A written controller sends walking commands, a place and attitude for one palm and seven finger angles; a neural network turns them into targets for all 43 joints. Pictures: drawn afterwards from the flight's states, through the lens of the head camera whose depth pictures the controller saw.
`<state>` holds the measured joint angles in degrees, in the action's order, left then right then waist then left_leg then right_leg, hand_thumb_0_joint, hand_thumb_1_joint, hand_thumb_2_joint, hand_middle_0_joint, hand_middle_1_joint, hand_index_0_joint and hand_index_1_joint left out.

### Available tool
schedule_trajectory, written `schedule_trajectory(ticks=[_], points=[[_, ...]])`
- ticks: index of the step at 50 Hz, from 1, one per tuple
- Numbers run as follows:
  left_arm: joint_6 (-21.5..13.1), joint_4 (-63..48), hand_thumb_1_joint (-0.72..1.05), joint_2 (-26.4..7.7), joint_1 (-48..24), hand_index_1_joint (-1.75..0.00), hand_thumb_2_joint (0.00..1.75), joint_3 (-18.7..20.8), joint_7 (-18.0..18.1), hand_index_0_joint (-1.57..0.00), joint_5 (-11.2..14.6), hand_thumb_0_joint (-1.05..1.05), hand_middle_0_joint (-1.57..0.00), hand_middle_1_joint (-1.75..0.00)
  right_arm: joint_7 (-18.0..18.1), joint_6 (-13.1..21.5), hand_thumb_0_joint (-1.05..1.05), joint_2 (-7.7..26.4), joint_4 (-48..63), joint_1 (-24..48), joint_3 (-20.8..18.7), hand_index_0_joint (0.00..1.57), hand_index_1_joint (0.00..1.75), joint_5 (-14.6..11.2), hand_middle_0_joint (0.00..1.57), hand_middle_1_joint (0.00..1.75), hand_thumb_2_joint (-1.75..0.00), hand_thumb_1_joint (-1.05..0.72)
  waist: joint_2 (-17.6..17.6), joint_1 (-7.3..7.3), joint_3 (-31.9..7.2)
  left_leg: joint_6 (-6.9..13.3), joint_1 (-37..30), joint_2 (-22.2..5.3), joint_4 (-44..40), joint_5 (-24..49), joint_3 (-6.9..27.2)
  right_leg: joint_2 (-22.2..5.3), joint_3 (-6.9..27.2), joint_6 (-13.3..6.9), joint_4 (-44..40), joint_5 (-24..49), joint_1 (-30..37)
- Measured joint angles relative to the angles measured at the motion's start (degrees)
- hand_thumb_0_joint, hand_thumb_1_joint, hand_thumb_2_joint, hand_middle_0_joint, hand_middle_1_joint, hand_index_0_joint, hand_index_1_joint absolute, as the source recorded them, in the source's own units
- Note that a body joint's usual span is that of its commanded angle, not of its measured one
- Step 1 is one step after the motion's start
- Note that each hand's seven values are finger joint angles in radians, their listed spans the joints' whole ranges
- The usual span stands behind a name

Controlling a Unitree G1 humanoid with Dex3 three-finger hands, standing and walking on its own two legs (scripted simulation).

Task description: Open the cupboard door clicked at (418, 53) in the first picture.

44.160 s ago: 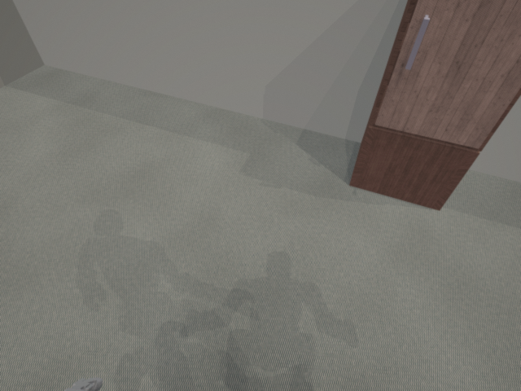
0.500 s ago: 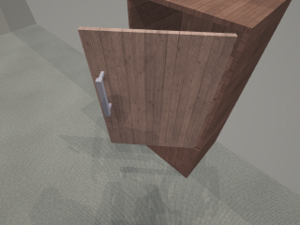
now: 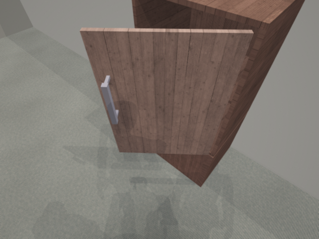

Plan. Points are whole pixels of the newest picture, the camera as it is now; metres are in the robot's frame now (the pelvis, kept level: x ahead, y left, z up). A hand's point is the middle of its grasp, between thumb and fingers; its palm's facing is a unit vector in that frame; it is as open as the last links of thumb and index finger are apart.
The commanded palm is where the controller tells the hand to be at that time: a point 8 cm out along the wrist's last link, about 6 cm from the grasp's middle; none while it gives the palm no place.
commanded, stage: look again from close up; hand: left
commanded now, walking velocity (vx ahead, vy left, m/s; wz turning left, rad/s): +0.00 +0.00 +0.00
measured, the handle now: (111, 101) +0.51 +0.18 +0.03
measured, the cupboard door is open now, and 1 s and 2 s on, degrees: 38 38 38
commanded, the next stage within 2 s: raise the hand with hooked fingers in 0.38 s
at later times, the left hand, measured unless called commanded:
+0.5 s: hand out of the picture +0.03 +0.20 -0.17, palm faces -0.02 -0.97 -0.23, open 7.4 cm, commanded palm +0.10 +0.25 -0.07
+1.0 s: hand (75, 236) +0.14 +0.21 -0.04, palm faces +0.10 -0.99 -0.07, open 9.2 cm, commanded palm +0.14 +0.26 -0.03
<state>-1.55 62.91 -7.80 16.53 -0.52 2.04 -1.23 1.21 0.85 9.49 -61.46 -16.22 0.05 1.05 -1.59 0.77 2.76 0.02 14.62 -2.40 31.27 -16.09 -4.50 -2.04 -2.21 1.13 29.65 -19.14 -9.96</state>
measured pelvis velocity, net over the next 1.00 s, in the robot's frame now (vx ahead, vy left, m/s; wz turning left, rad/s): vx -0.05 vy -0.03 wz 0.05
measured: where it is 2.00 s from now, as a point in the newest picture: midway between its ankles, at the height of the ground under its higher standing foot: outside the picture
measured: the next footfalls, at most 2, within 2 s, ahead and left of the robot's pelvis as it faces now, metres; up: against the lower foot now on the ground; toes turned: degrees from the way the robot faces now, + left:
none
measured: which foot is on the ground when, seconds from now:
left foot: down 0.00-1.00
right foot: down 0.00-1.00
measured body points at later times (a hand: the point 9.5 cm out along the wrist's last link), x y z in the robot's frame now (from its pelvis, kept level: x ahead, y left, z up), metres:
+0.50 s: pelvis +0.00 +0.01 +0.00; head +0.02 +0.01 +0.45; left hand +0.03 +0.25 -0.15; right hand +0.03 -0.23 -0.15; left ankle +0.01 +0.12 -0.73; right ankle -0.04 -0.13 -0.73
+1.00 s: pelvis -0.05 -0.03 -0.09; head +0.01 -0.02 +0.36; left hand +0.13 +0.26 -0.03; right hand +0.19 -0.26 -0.14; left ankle +0.01 +0.12 -0.73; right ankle -0.04 -0.13 -0.73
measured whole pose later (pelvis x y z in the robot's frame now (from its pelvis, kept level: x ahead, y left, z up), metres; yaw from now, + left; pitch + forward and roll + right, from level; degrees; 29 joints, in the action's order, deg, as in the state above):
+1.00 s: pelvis -0.05 -0.03 -0.09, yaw +3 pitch +12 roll -2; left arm -27.5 7.1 -14.7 21.0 16.0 -23.0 18.4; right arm 4.2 15.1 14.8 -31.5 -9.8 -1.6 -1.9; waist -0.3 -2.8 -6.6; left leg -2.0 52.0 -4.6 66.5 -26.6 2.2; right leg -1.0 -6.9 -1.9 66.0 -32.7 -45.2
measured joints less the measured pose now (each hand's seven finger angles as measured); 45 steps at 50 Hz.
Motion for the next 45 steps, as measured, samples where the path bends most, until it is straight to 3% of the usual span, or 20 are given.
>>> schedule_trajectory(ticks=[11, 25, 26, 27, 29, 32, 35, 37, 39, 42, 45], points=[[0.82, -1.67, 0.91, -2.3, -1.5, -0.3, 0.9, 0.27, -0.18, -0.2, 0.04, 0.0, -0.2, -0.3, -0.14, -0.02, 0.01, 0.59, -0.05, 1.33, 0.29, 0.2, 0.3, -0.05, 0.2, 0.3, -0.9, -0.93, 1.2, -0.68, -0.82, 0.91, -1.28, 1.22, -1.63, 0.63, -1.35, -1.24, 1.27, 0.87, 0.13, 0.13, 0.07], [0.74, -1.31, 0.91, -3.69, -2.48, -0.3, 0.9, 0.23, -0.12, -0.2, -0.16, 0.0, -0.2, -0.3, -0.39, 0.13, 0.0, 1.13, -0.3, 3.7, 0.37, 0.2, 0.3, -0.35, 0.2, 0.3, -0.9, -0.91, 2.04, -1.07, -0.66, 0.91, -1.46, 0.92, -3.11, 1.55, -1.49, -0.87, 1.35, 1.02, -2.33, 1.58, 0.63], [4.4, -10.33, 0.91, -3.4, 0.23, -0.3, 0.9, 1.62, -0.15, -0.2, 1.94, 0.0, -0.2, -0.3, -0.26, 0.65, 0.0, 1.26, 2.16, 2.79, 0.35, 0.2, 0.3, -1.07, 0.2, 0.3, -0.9, -0.91, 1.99, -0.8, -0.48, 0.89, -0.82, 0.87, -2.41, 1.33, -1.21, -0.83, 1.07, 0.98, -1.99, 1.55, 0.28], [5.29, -21.44, 0.91, -3.29, 3.55, -0.3, 0.89, 2.82, 0.22, -0.2, 3.31, 0.01, -0.2, -0.3, 0.51, 3.04, 0.01, 1.22, 4.75, 1.32, 0.44, 0.2, 0.3, -1.63, 0.2, 0.3, -0.9, -0.91, 2.44, -1.2, -0.46, 0.87, -0.67, 1.17, -2.42, 1.38, -1.2, -1.1, 1.05, 0.44, -0.79, 1.25, -0.46], [2.59, -39.05, 0.9, -3.38, 8.31, -0.31, 0.89, 3.32, 2.08, -0.2, 5.8, 0.01, -0.21, -0.31, 1.6, 8.26, 0.01, 1.1, 8.75, -0.7, 0.14, 0.2, 0.3, -2.65, 0.2, 0.3, -0.9, -0.91, 3.2, -1.23, -1.67, 0.78, 0.19, 2.04, -2.27, 1.66, -0.94, -2.05, 0.58, -0.46, 2.14, 0.01, -2.31], [-4.87, -50.62, 0.87, -2.33, 6.72, -0.33, 0.88, 5.57, 0.91, -0.2, 8.7, 0.01, -0.21, -0.33, 1.83, 12.07, 0.01, 1.94, 14.23, -0.21, -0.75, 0.2, 0.3, -2.31, 0.2, 0.3, -0.9, -0.91, 2.13, 0.24, -3.86, 0.76, 5.46, 2.13, 2.42, 0.63, 0.9, -2.3, -0.99, 0.53, 5.25, -1.83, -5.91], [-16.9, -51.26, 0.83, -2.18, 2.37, -0.36, 0.86, 9.06, -5.27, -0.2, 11.08, 0.01, -0.21, -0.36, 0.79, 13.11, 0.01, 2.7, 18.88, 2.85, -1.6, 0.2, 0.3, -1.53, 0.2, 0.3, -0.9, -0.91, 1.83, 0.63, -7.04, 0.2, 14.32, 1.01, 9.8, -1.53, 1.36, -1.59, -1.05, 0.02, 12.59, -3.78, -14.73], [-25.0, -50.07, 0.79, -2.83, 0.65, -0.38, 0.84, 10.58, -11.39, -0.2, 12.62, 0.0, -0.21, -0.38, -0.28, 13.67, 0.01, 3.19, 21.95, 4.96, -2.26, 0.2, 0.3, -1.3, 0.2, 0.3, -0.9, -0.9, 2.34, 0.4, -8.91, -0.24, 21.11, 0.18, 15.96, -3.54, 1.43, -1.12, -0.77, -0.61, 19.12, -6.01, -21.74], [-30.54, -48.66, 0.75, -3.88, -0.15, -0.41, 0.83, 11.54, -18.07, -0.2, 13.78, 0.0, -0.21, -0.41, -1.12, 14.12, 0.01, 4.01, 25.07, 6.72, -2.96, 0.2, 0.3, -1.57, 0.2, 0.3, -0.9, -0.9, 2.68, -0.09, -9.68, -0.46, 26.99, -0.51, 22.07, -5.63, 1.81, -0.74, -0.78, -0.7, 25.32, -8.18, -27.59], [-30.23, -48.56, 0.68, -5.19, 1.14, -0.45, 0.8, 12.85, -24.69, -0.21, 16.42, 0.0, -0.22, -0.45, -0.79, 13.74, 0.01, 5.26, 29.17, 8.12, -3.43, 0.2, 0.3, -2.52, 0.2, 0.3, -0.9, -0.9, 3.03, -1.05, -10.04, -1.12, 32.85, -1.02, 28.9, -8.05, 2.6, -0.43, -1.12, -1.63, 32.09, -10.05, -33.2], [-26.65, -50.36, 0.61, -5.55, 3.54, -0.49, 0.77, 14.54, -25.88, -0.22, 18.73, 0.01, -0.23, -0.49, 0.69, 13.45, 0.01, 5.95, 31.25, 8.06, -3.38, 0.2, 0.3, -3.1, 0.2, 0.3, -0.9, -0.91, 2.49, -2.22, -9.87, -1.7, 35.69, -1.49, 32.9, -9.62, 4.13, 0.04, -2.36, -2.25, 35.65, -12.79, -35.19]])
